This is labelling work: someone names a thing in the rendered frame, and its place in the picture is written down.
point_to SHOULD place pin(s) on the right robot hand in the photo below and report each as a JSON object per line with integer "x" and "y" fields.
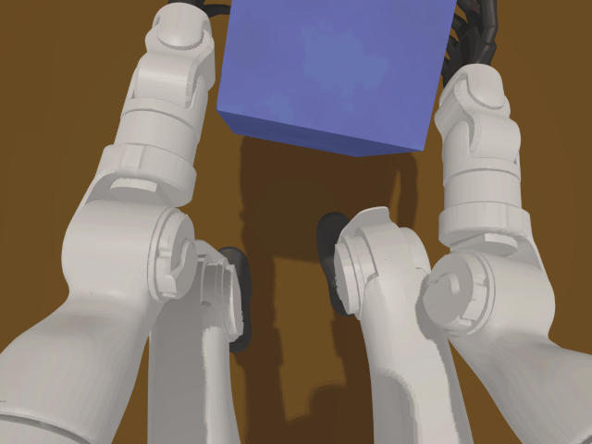
{"x": 476, "y": 43}

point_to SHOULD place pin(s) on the robot right upper arm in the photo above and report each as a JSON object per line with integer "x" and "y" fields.
{"x": 497, "y": 312}

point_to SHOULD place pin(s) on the robot left upper arm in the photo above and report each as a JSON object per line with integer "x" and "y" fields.
{"x": 69, "y": 378}

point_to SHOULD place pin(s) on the carton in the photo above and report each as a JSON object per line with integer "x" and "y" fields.
{"x": 353, "y": 77}

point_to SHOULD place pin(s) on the left robot forearm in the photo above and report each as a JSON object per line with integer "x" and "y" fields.
{"x": 151, "y": 160}

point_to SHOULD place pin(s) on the right robot forearm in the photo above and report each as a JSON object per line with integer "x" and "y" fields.
{"x": 481, "y": 169}

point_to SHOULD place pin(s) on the robot right shin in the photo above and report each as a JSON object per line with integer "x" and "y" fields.
{"x": 380, "y": 214}

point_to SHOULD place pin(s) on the right robot foot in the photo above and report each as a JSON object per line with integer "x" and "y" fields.
{"x": 327, "y": 234}

